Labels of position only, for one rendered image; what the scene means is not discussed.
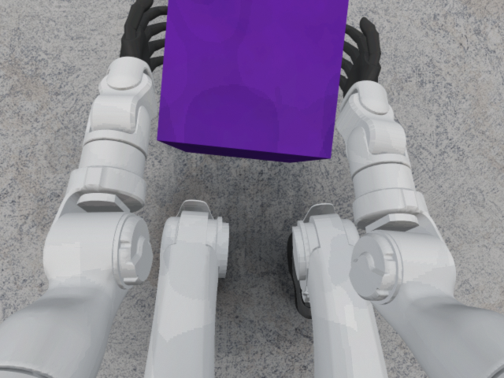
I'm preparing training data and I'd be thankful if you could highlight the carton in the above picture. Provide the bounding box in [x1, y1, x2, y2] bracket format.
[157, 0, 349, 163]

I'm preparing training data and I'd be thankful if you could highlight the left robot forearm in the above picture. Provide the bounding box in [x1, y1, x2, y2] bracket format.
[43, 57, 158, 281]

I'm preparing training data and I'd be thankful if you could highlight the right robot hand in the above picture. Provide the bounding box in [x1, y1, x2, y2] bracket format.
[339, 17, 381, 98]

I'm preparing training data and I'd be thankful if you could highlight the left robot hand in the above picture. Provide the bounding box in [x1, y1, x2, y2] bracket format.
[120, 0, 168, 72]

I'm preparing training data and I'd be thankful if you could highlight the robot left upper arm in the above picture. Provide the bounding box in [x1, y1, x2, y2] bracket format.
[0, 212, 153, 378]

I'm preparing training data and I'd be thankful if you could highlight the left robot thigh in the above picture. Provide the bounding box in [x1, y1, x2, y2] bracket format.
[144, 210, 229, 378]

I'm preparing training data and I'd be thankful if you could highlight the robot right upper arm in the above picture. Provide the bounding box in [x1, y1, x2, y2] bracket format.
[349, 230, 504, 378]

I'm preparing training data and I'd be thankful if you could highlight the right robot forearm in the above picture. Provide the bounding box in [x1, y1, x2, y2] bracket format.
[335, 80, 456, 270]

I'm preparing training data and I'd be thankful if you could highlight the robot right shin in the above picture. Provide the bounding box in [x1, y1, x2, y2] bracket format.
[299, 203, 360, 302]

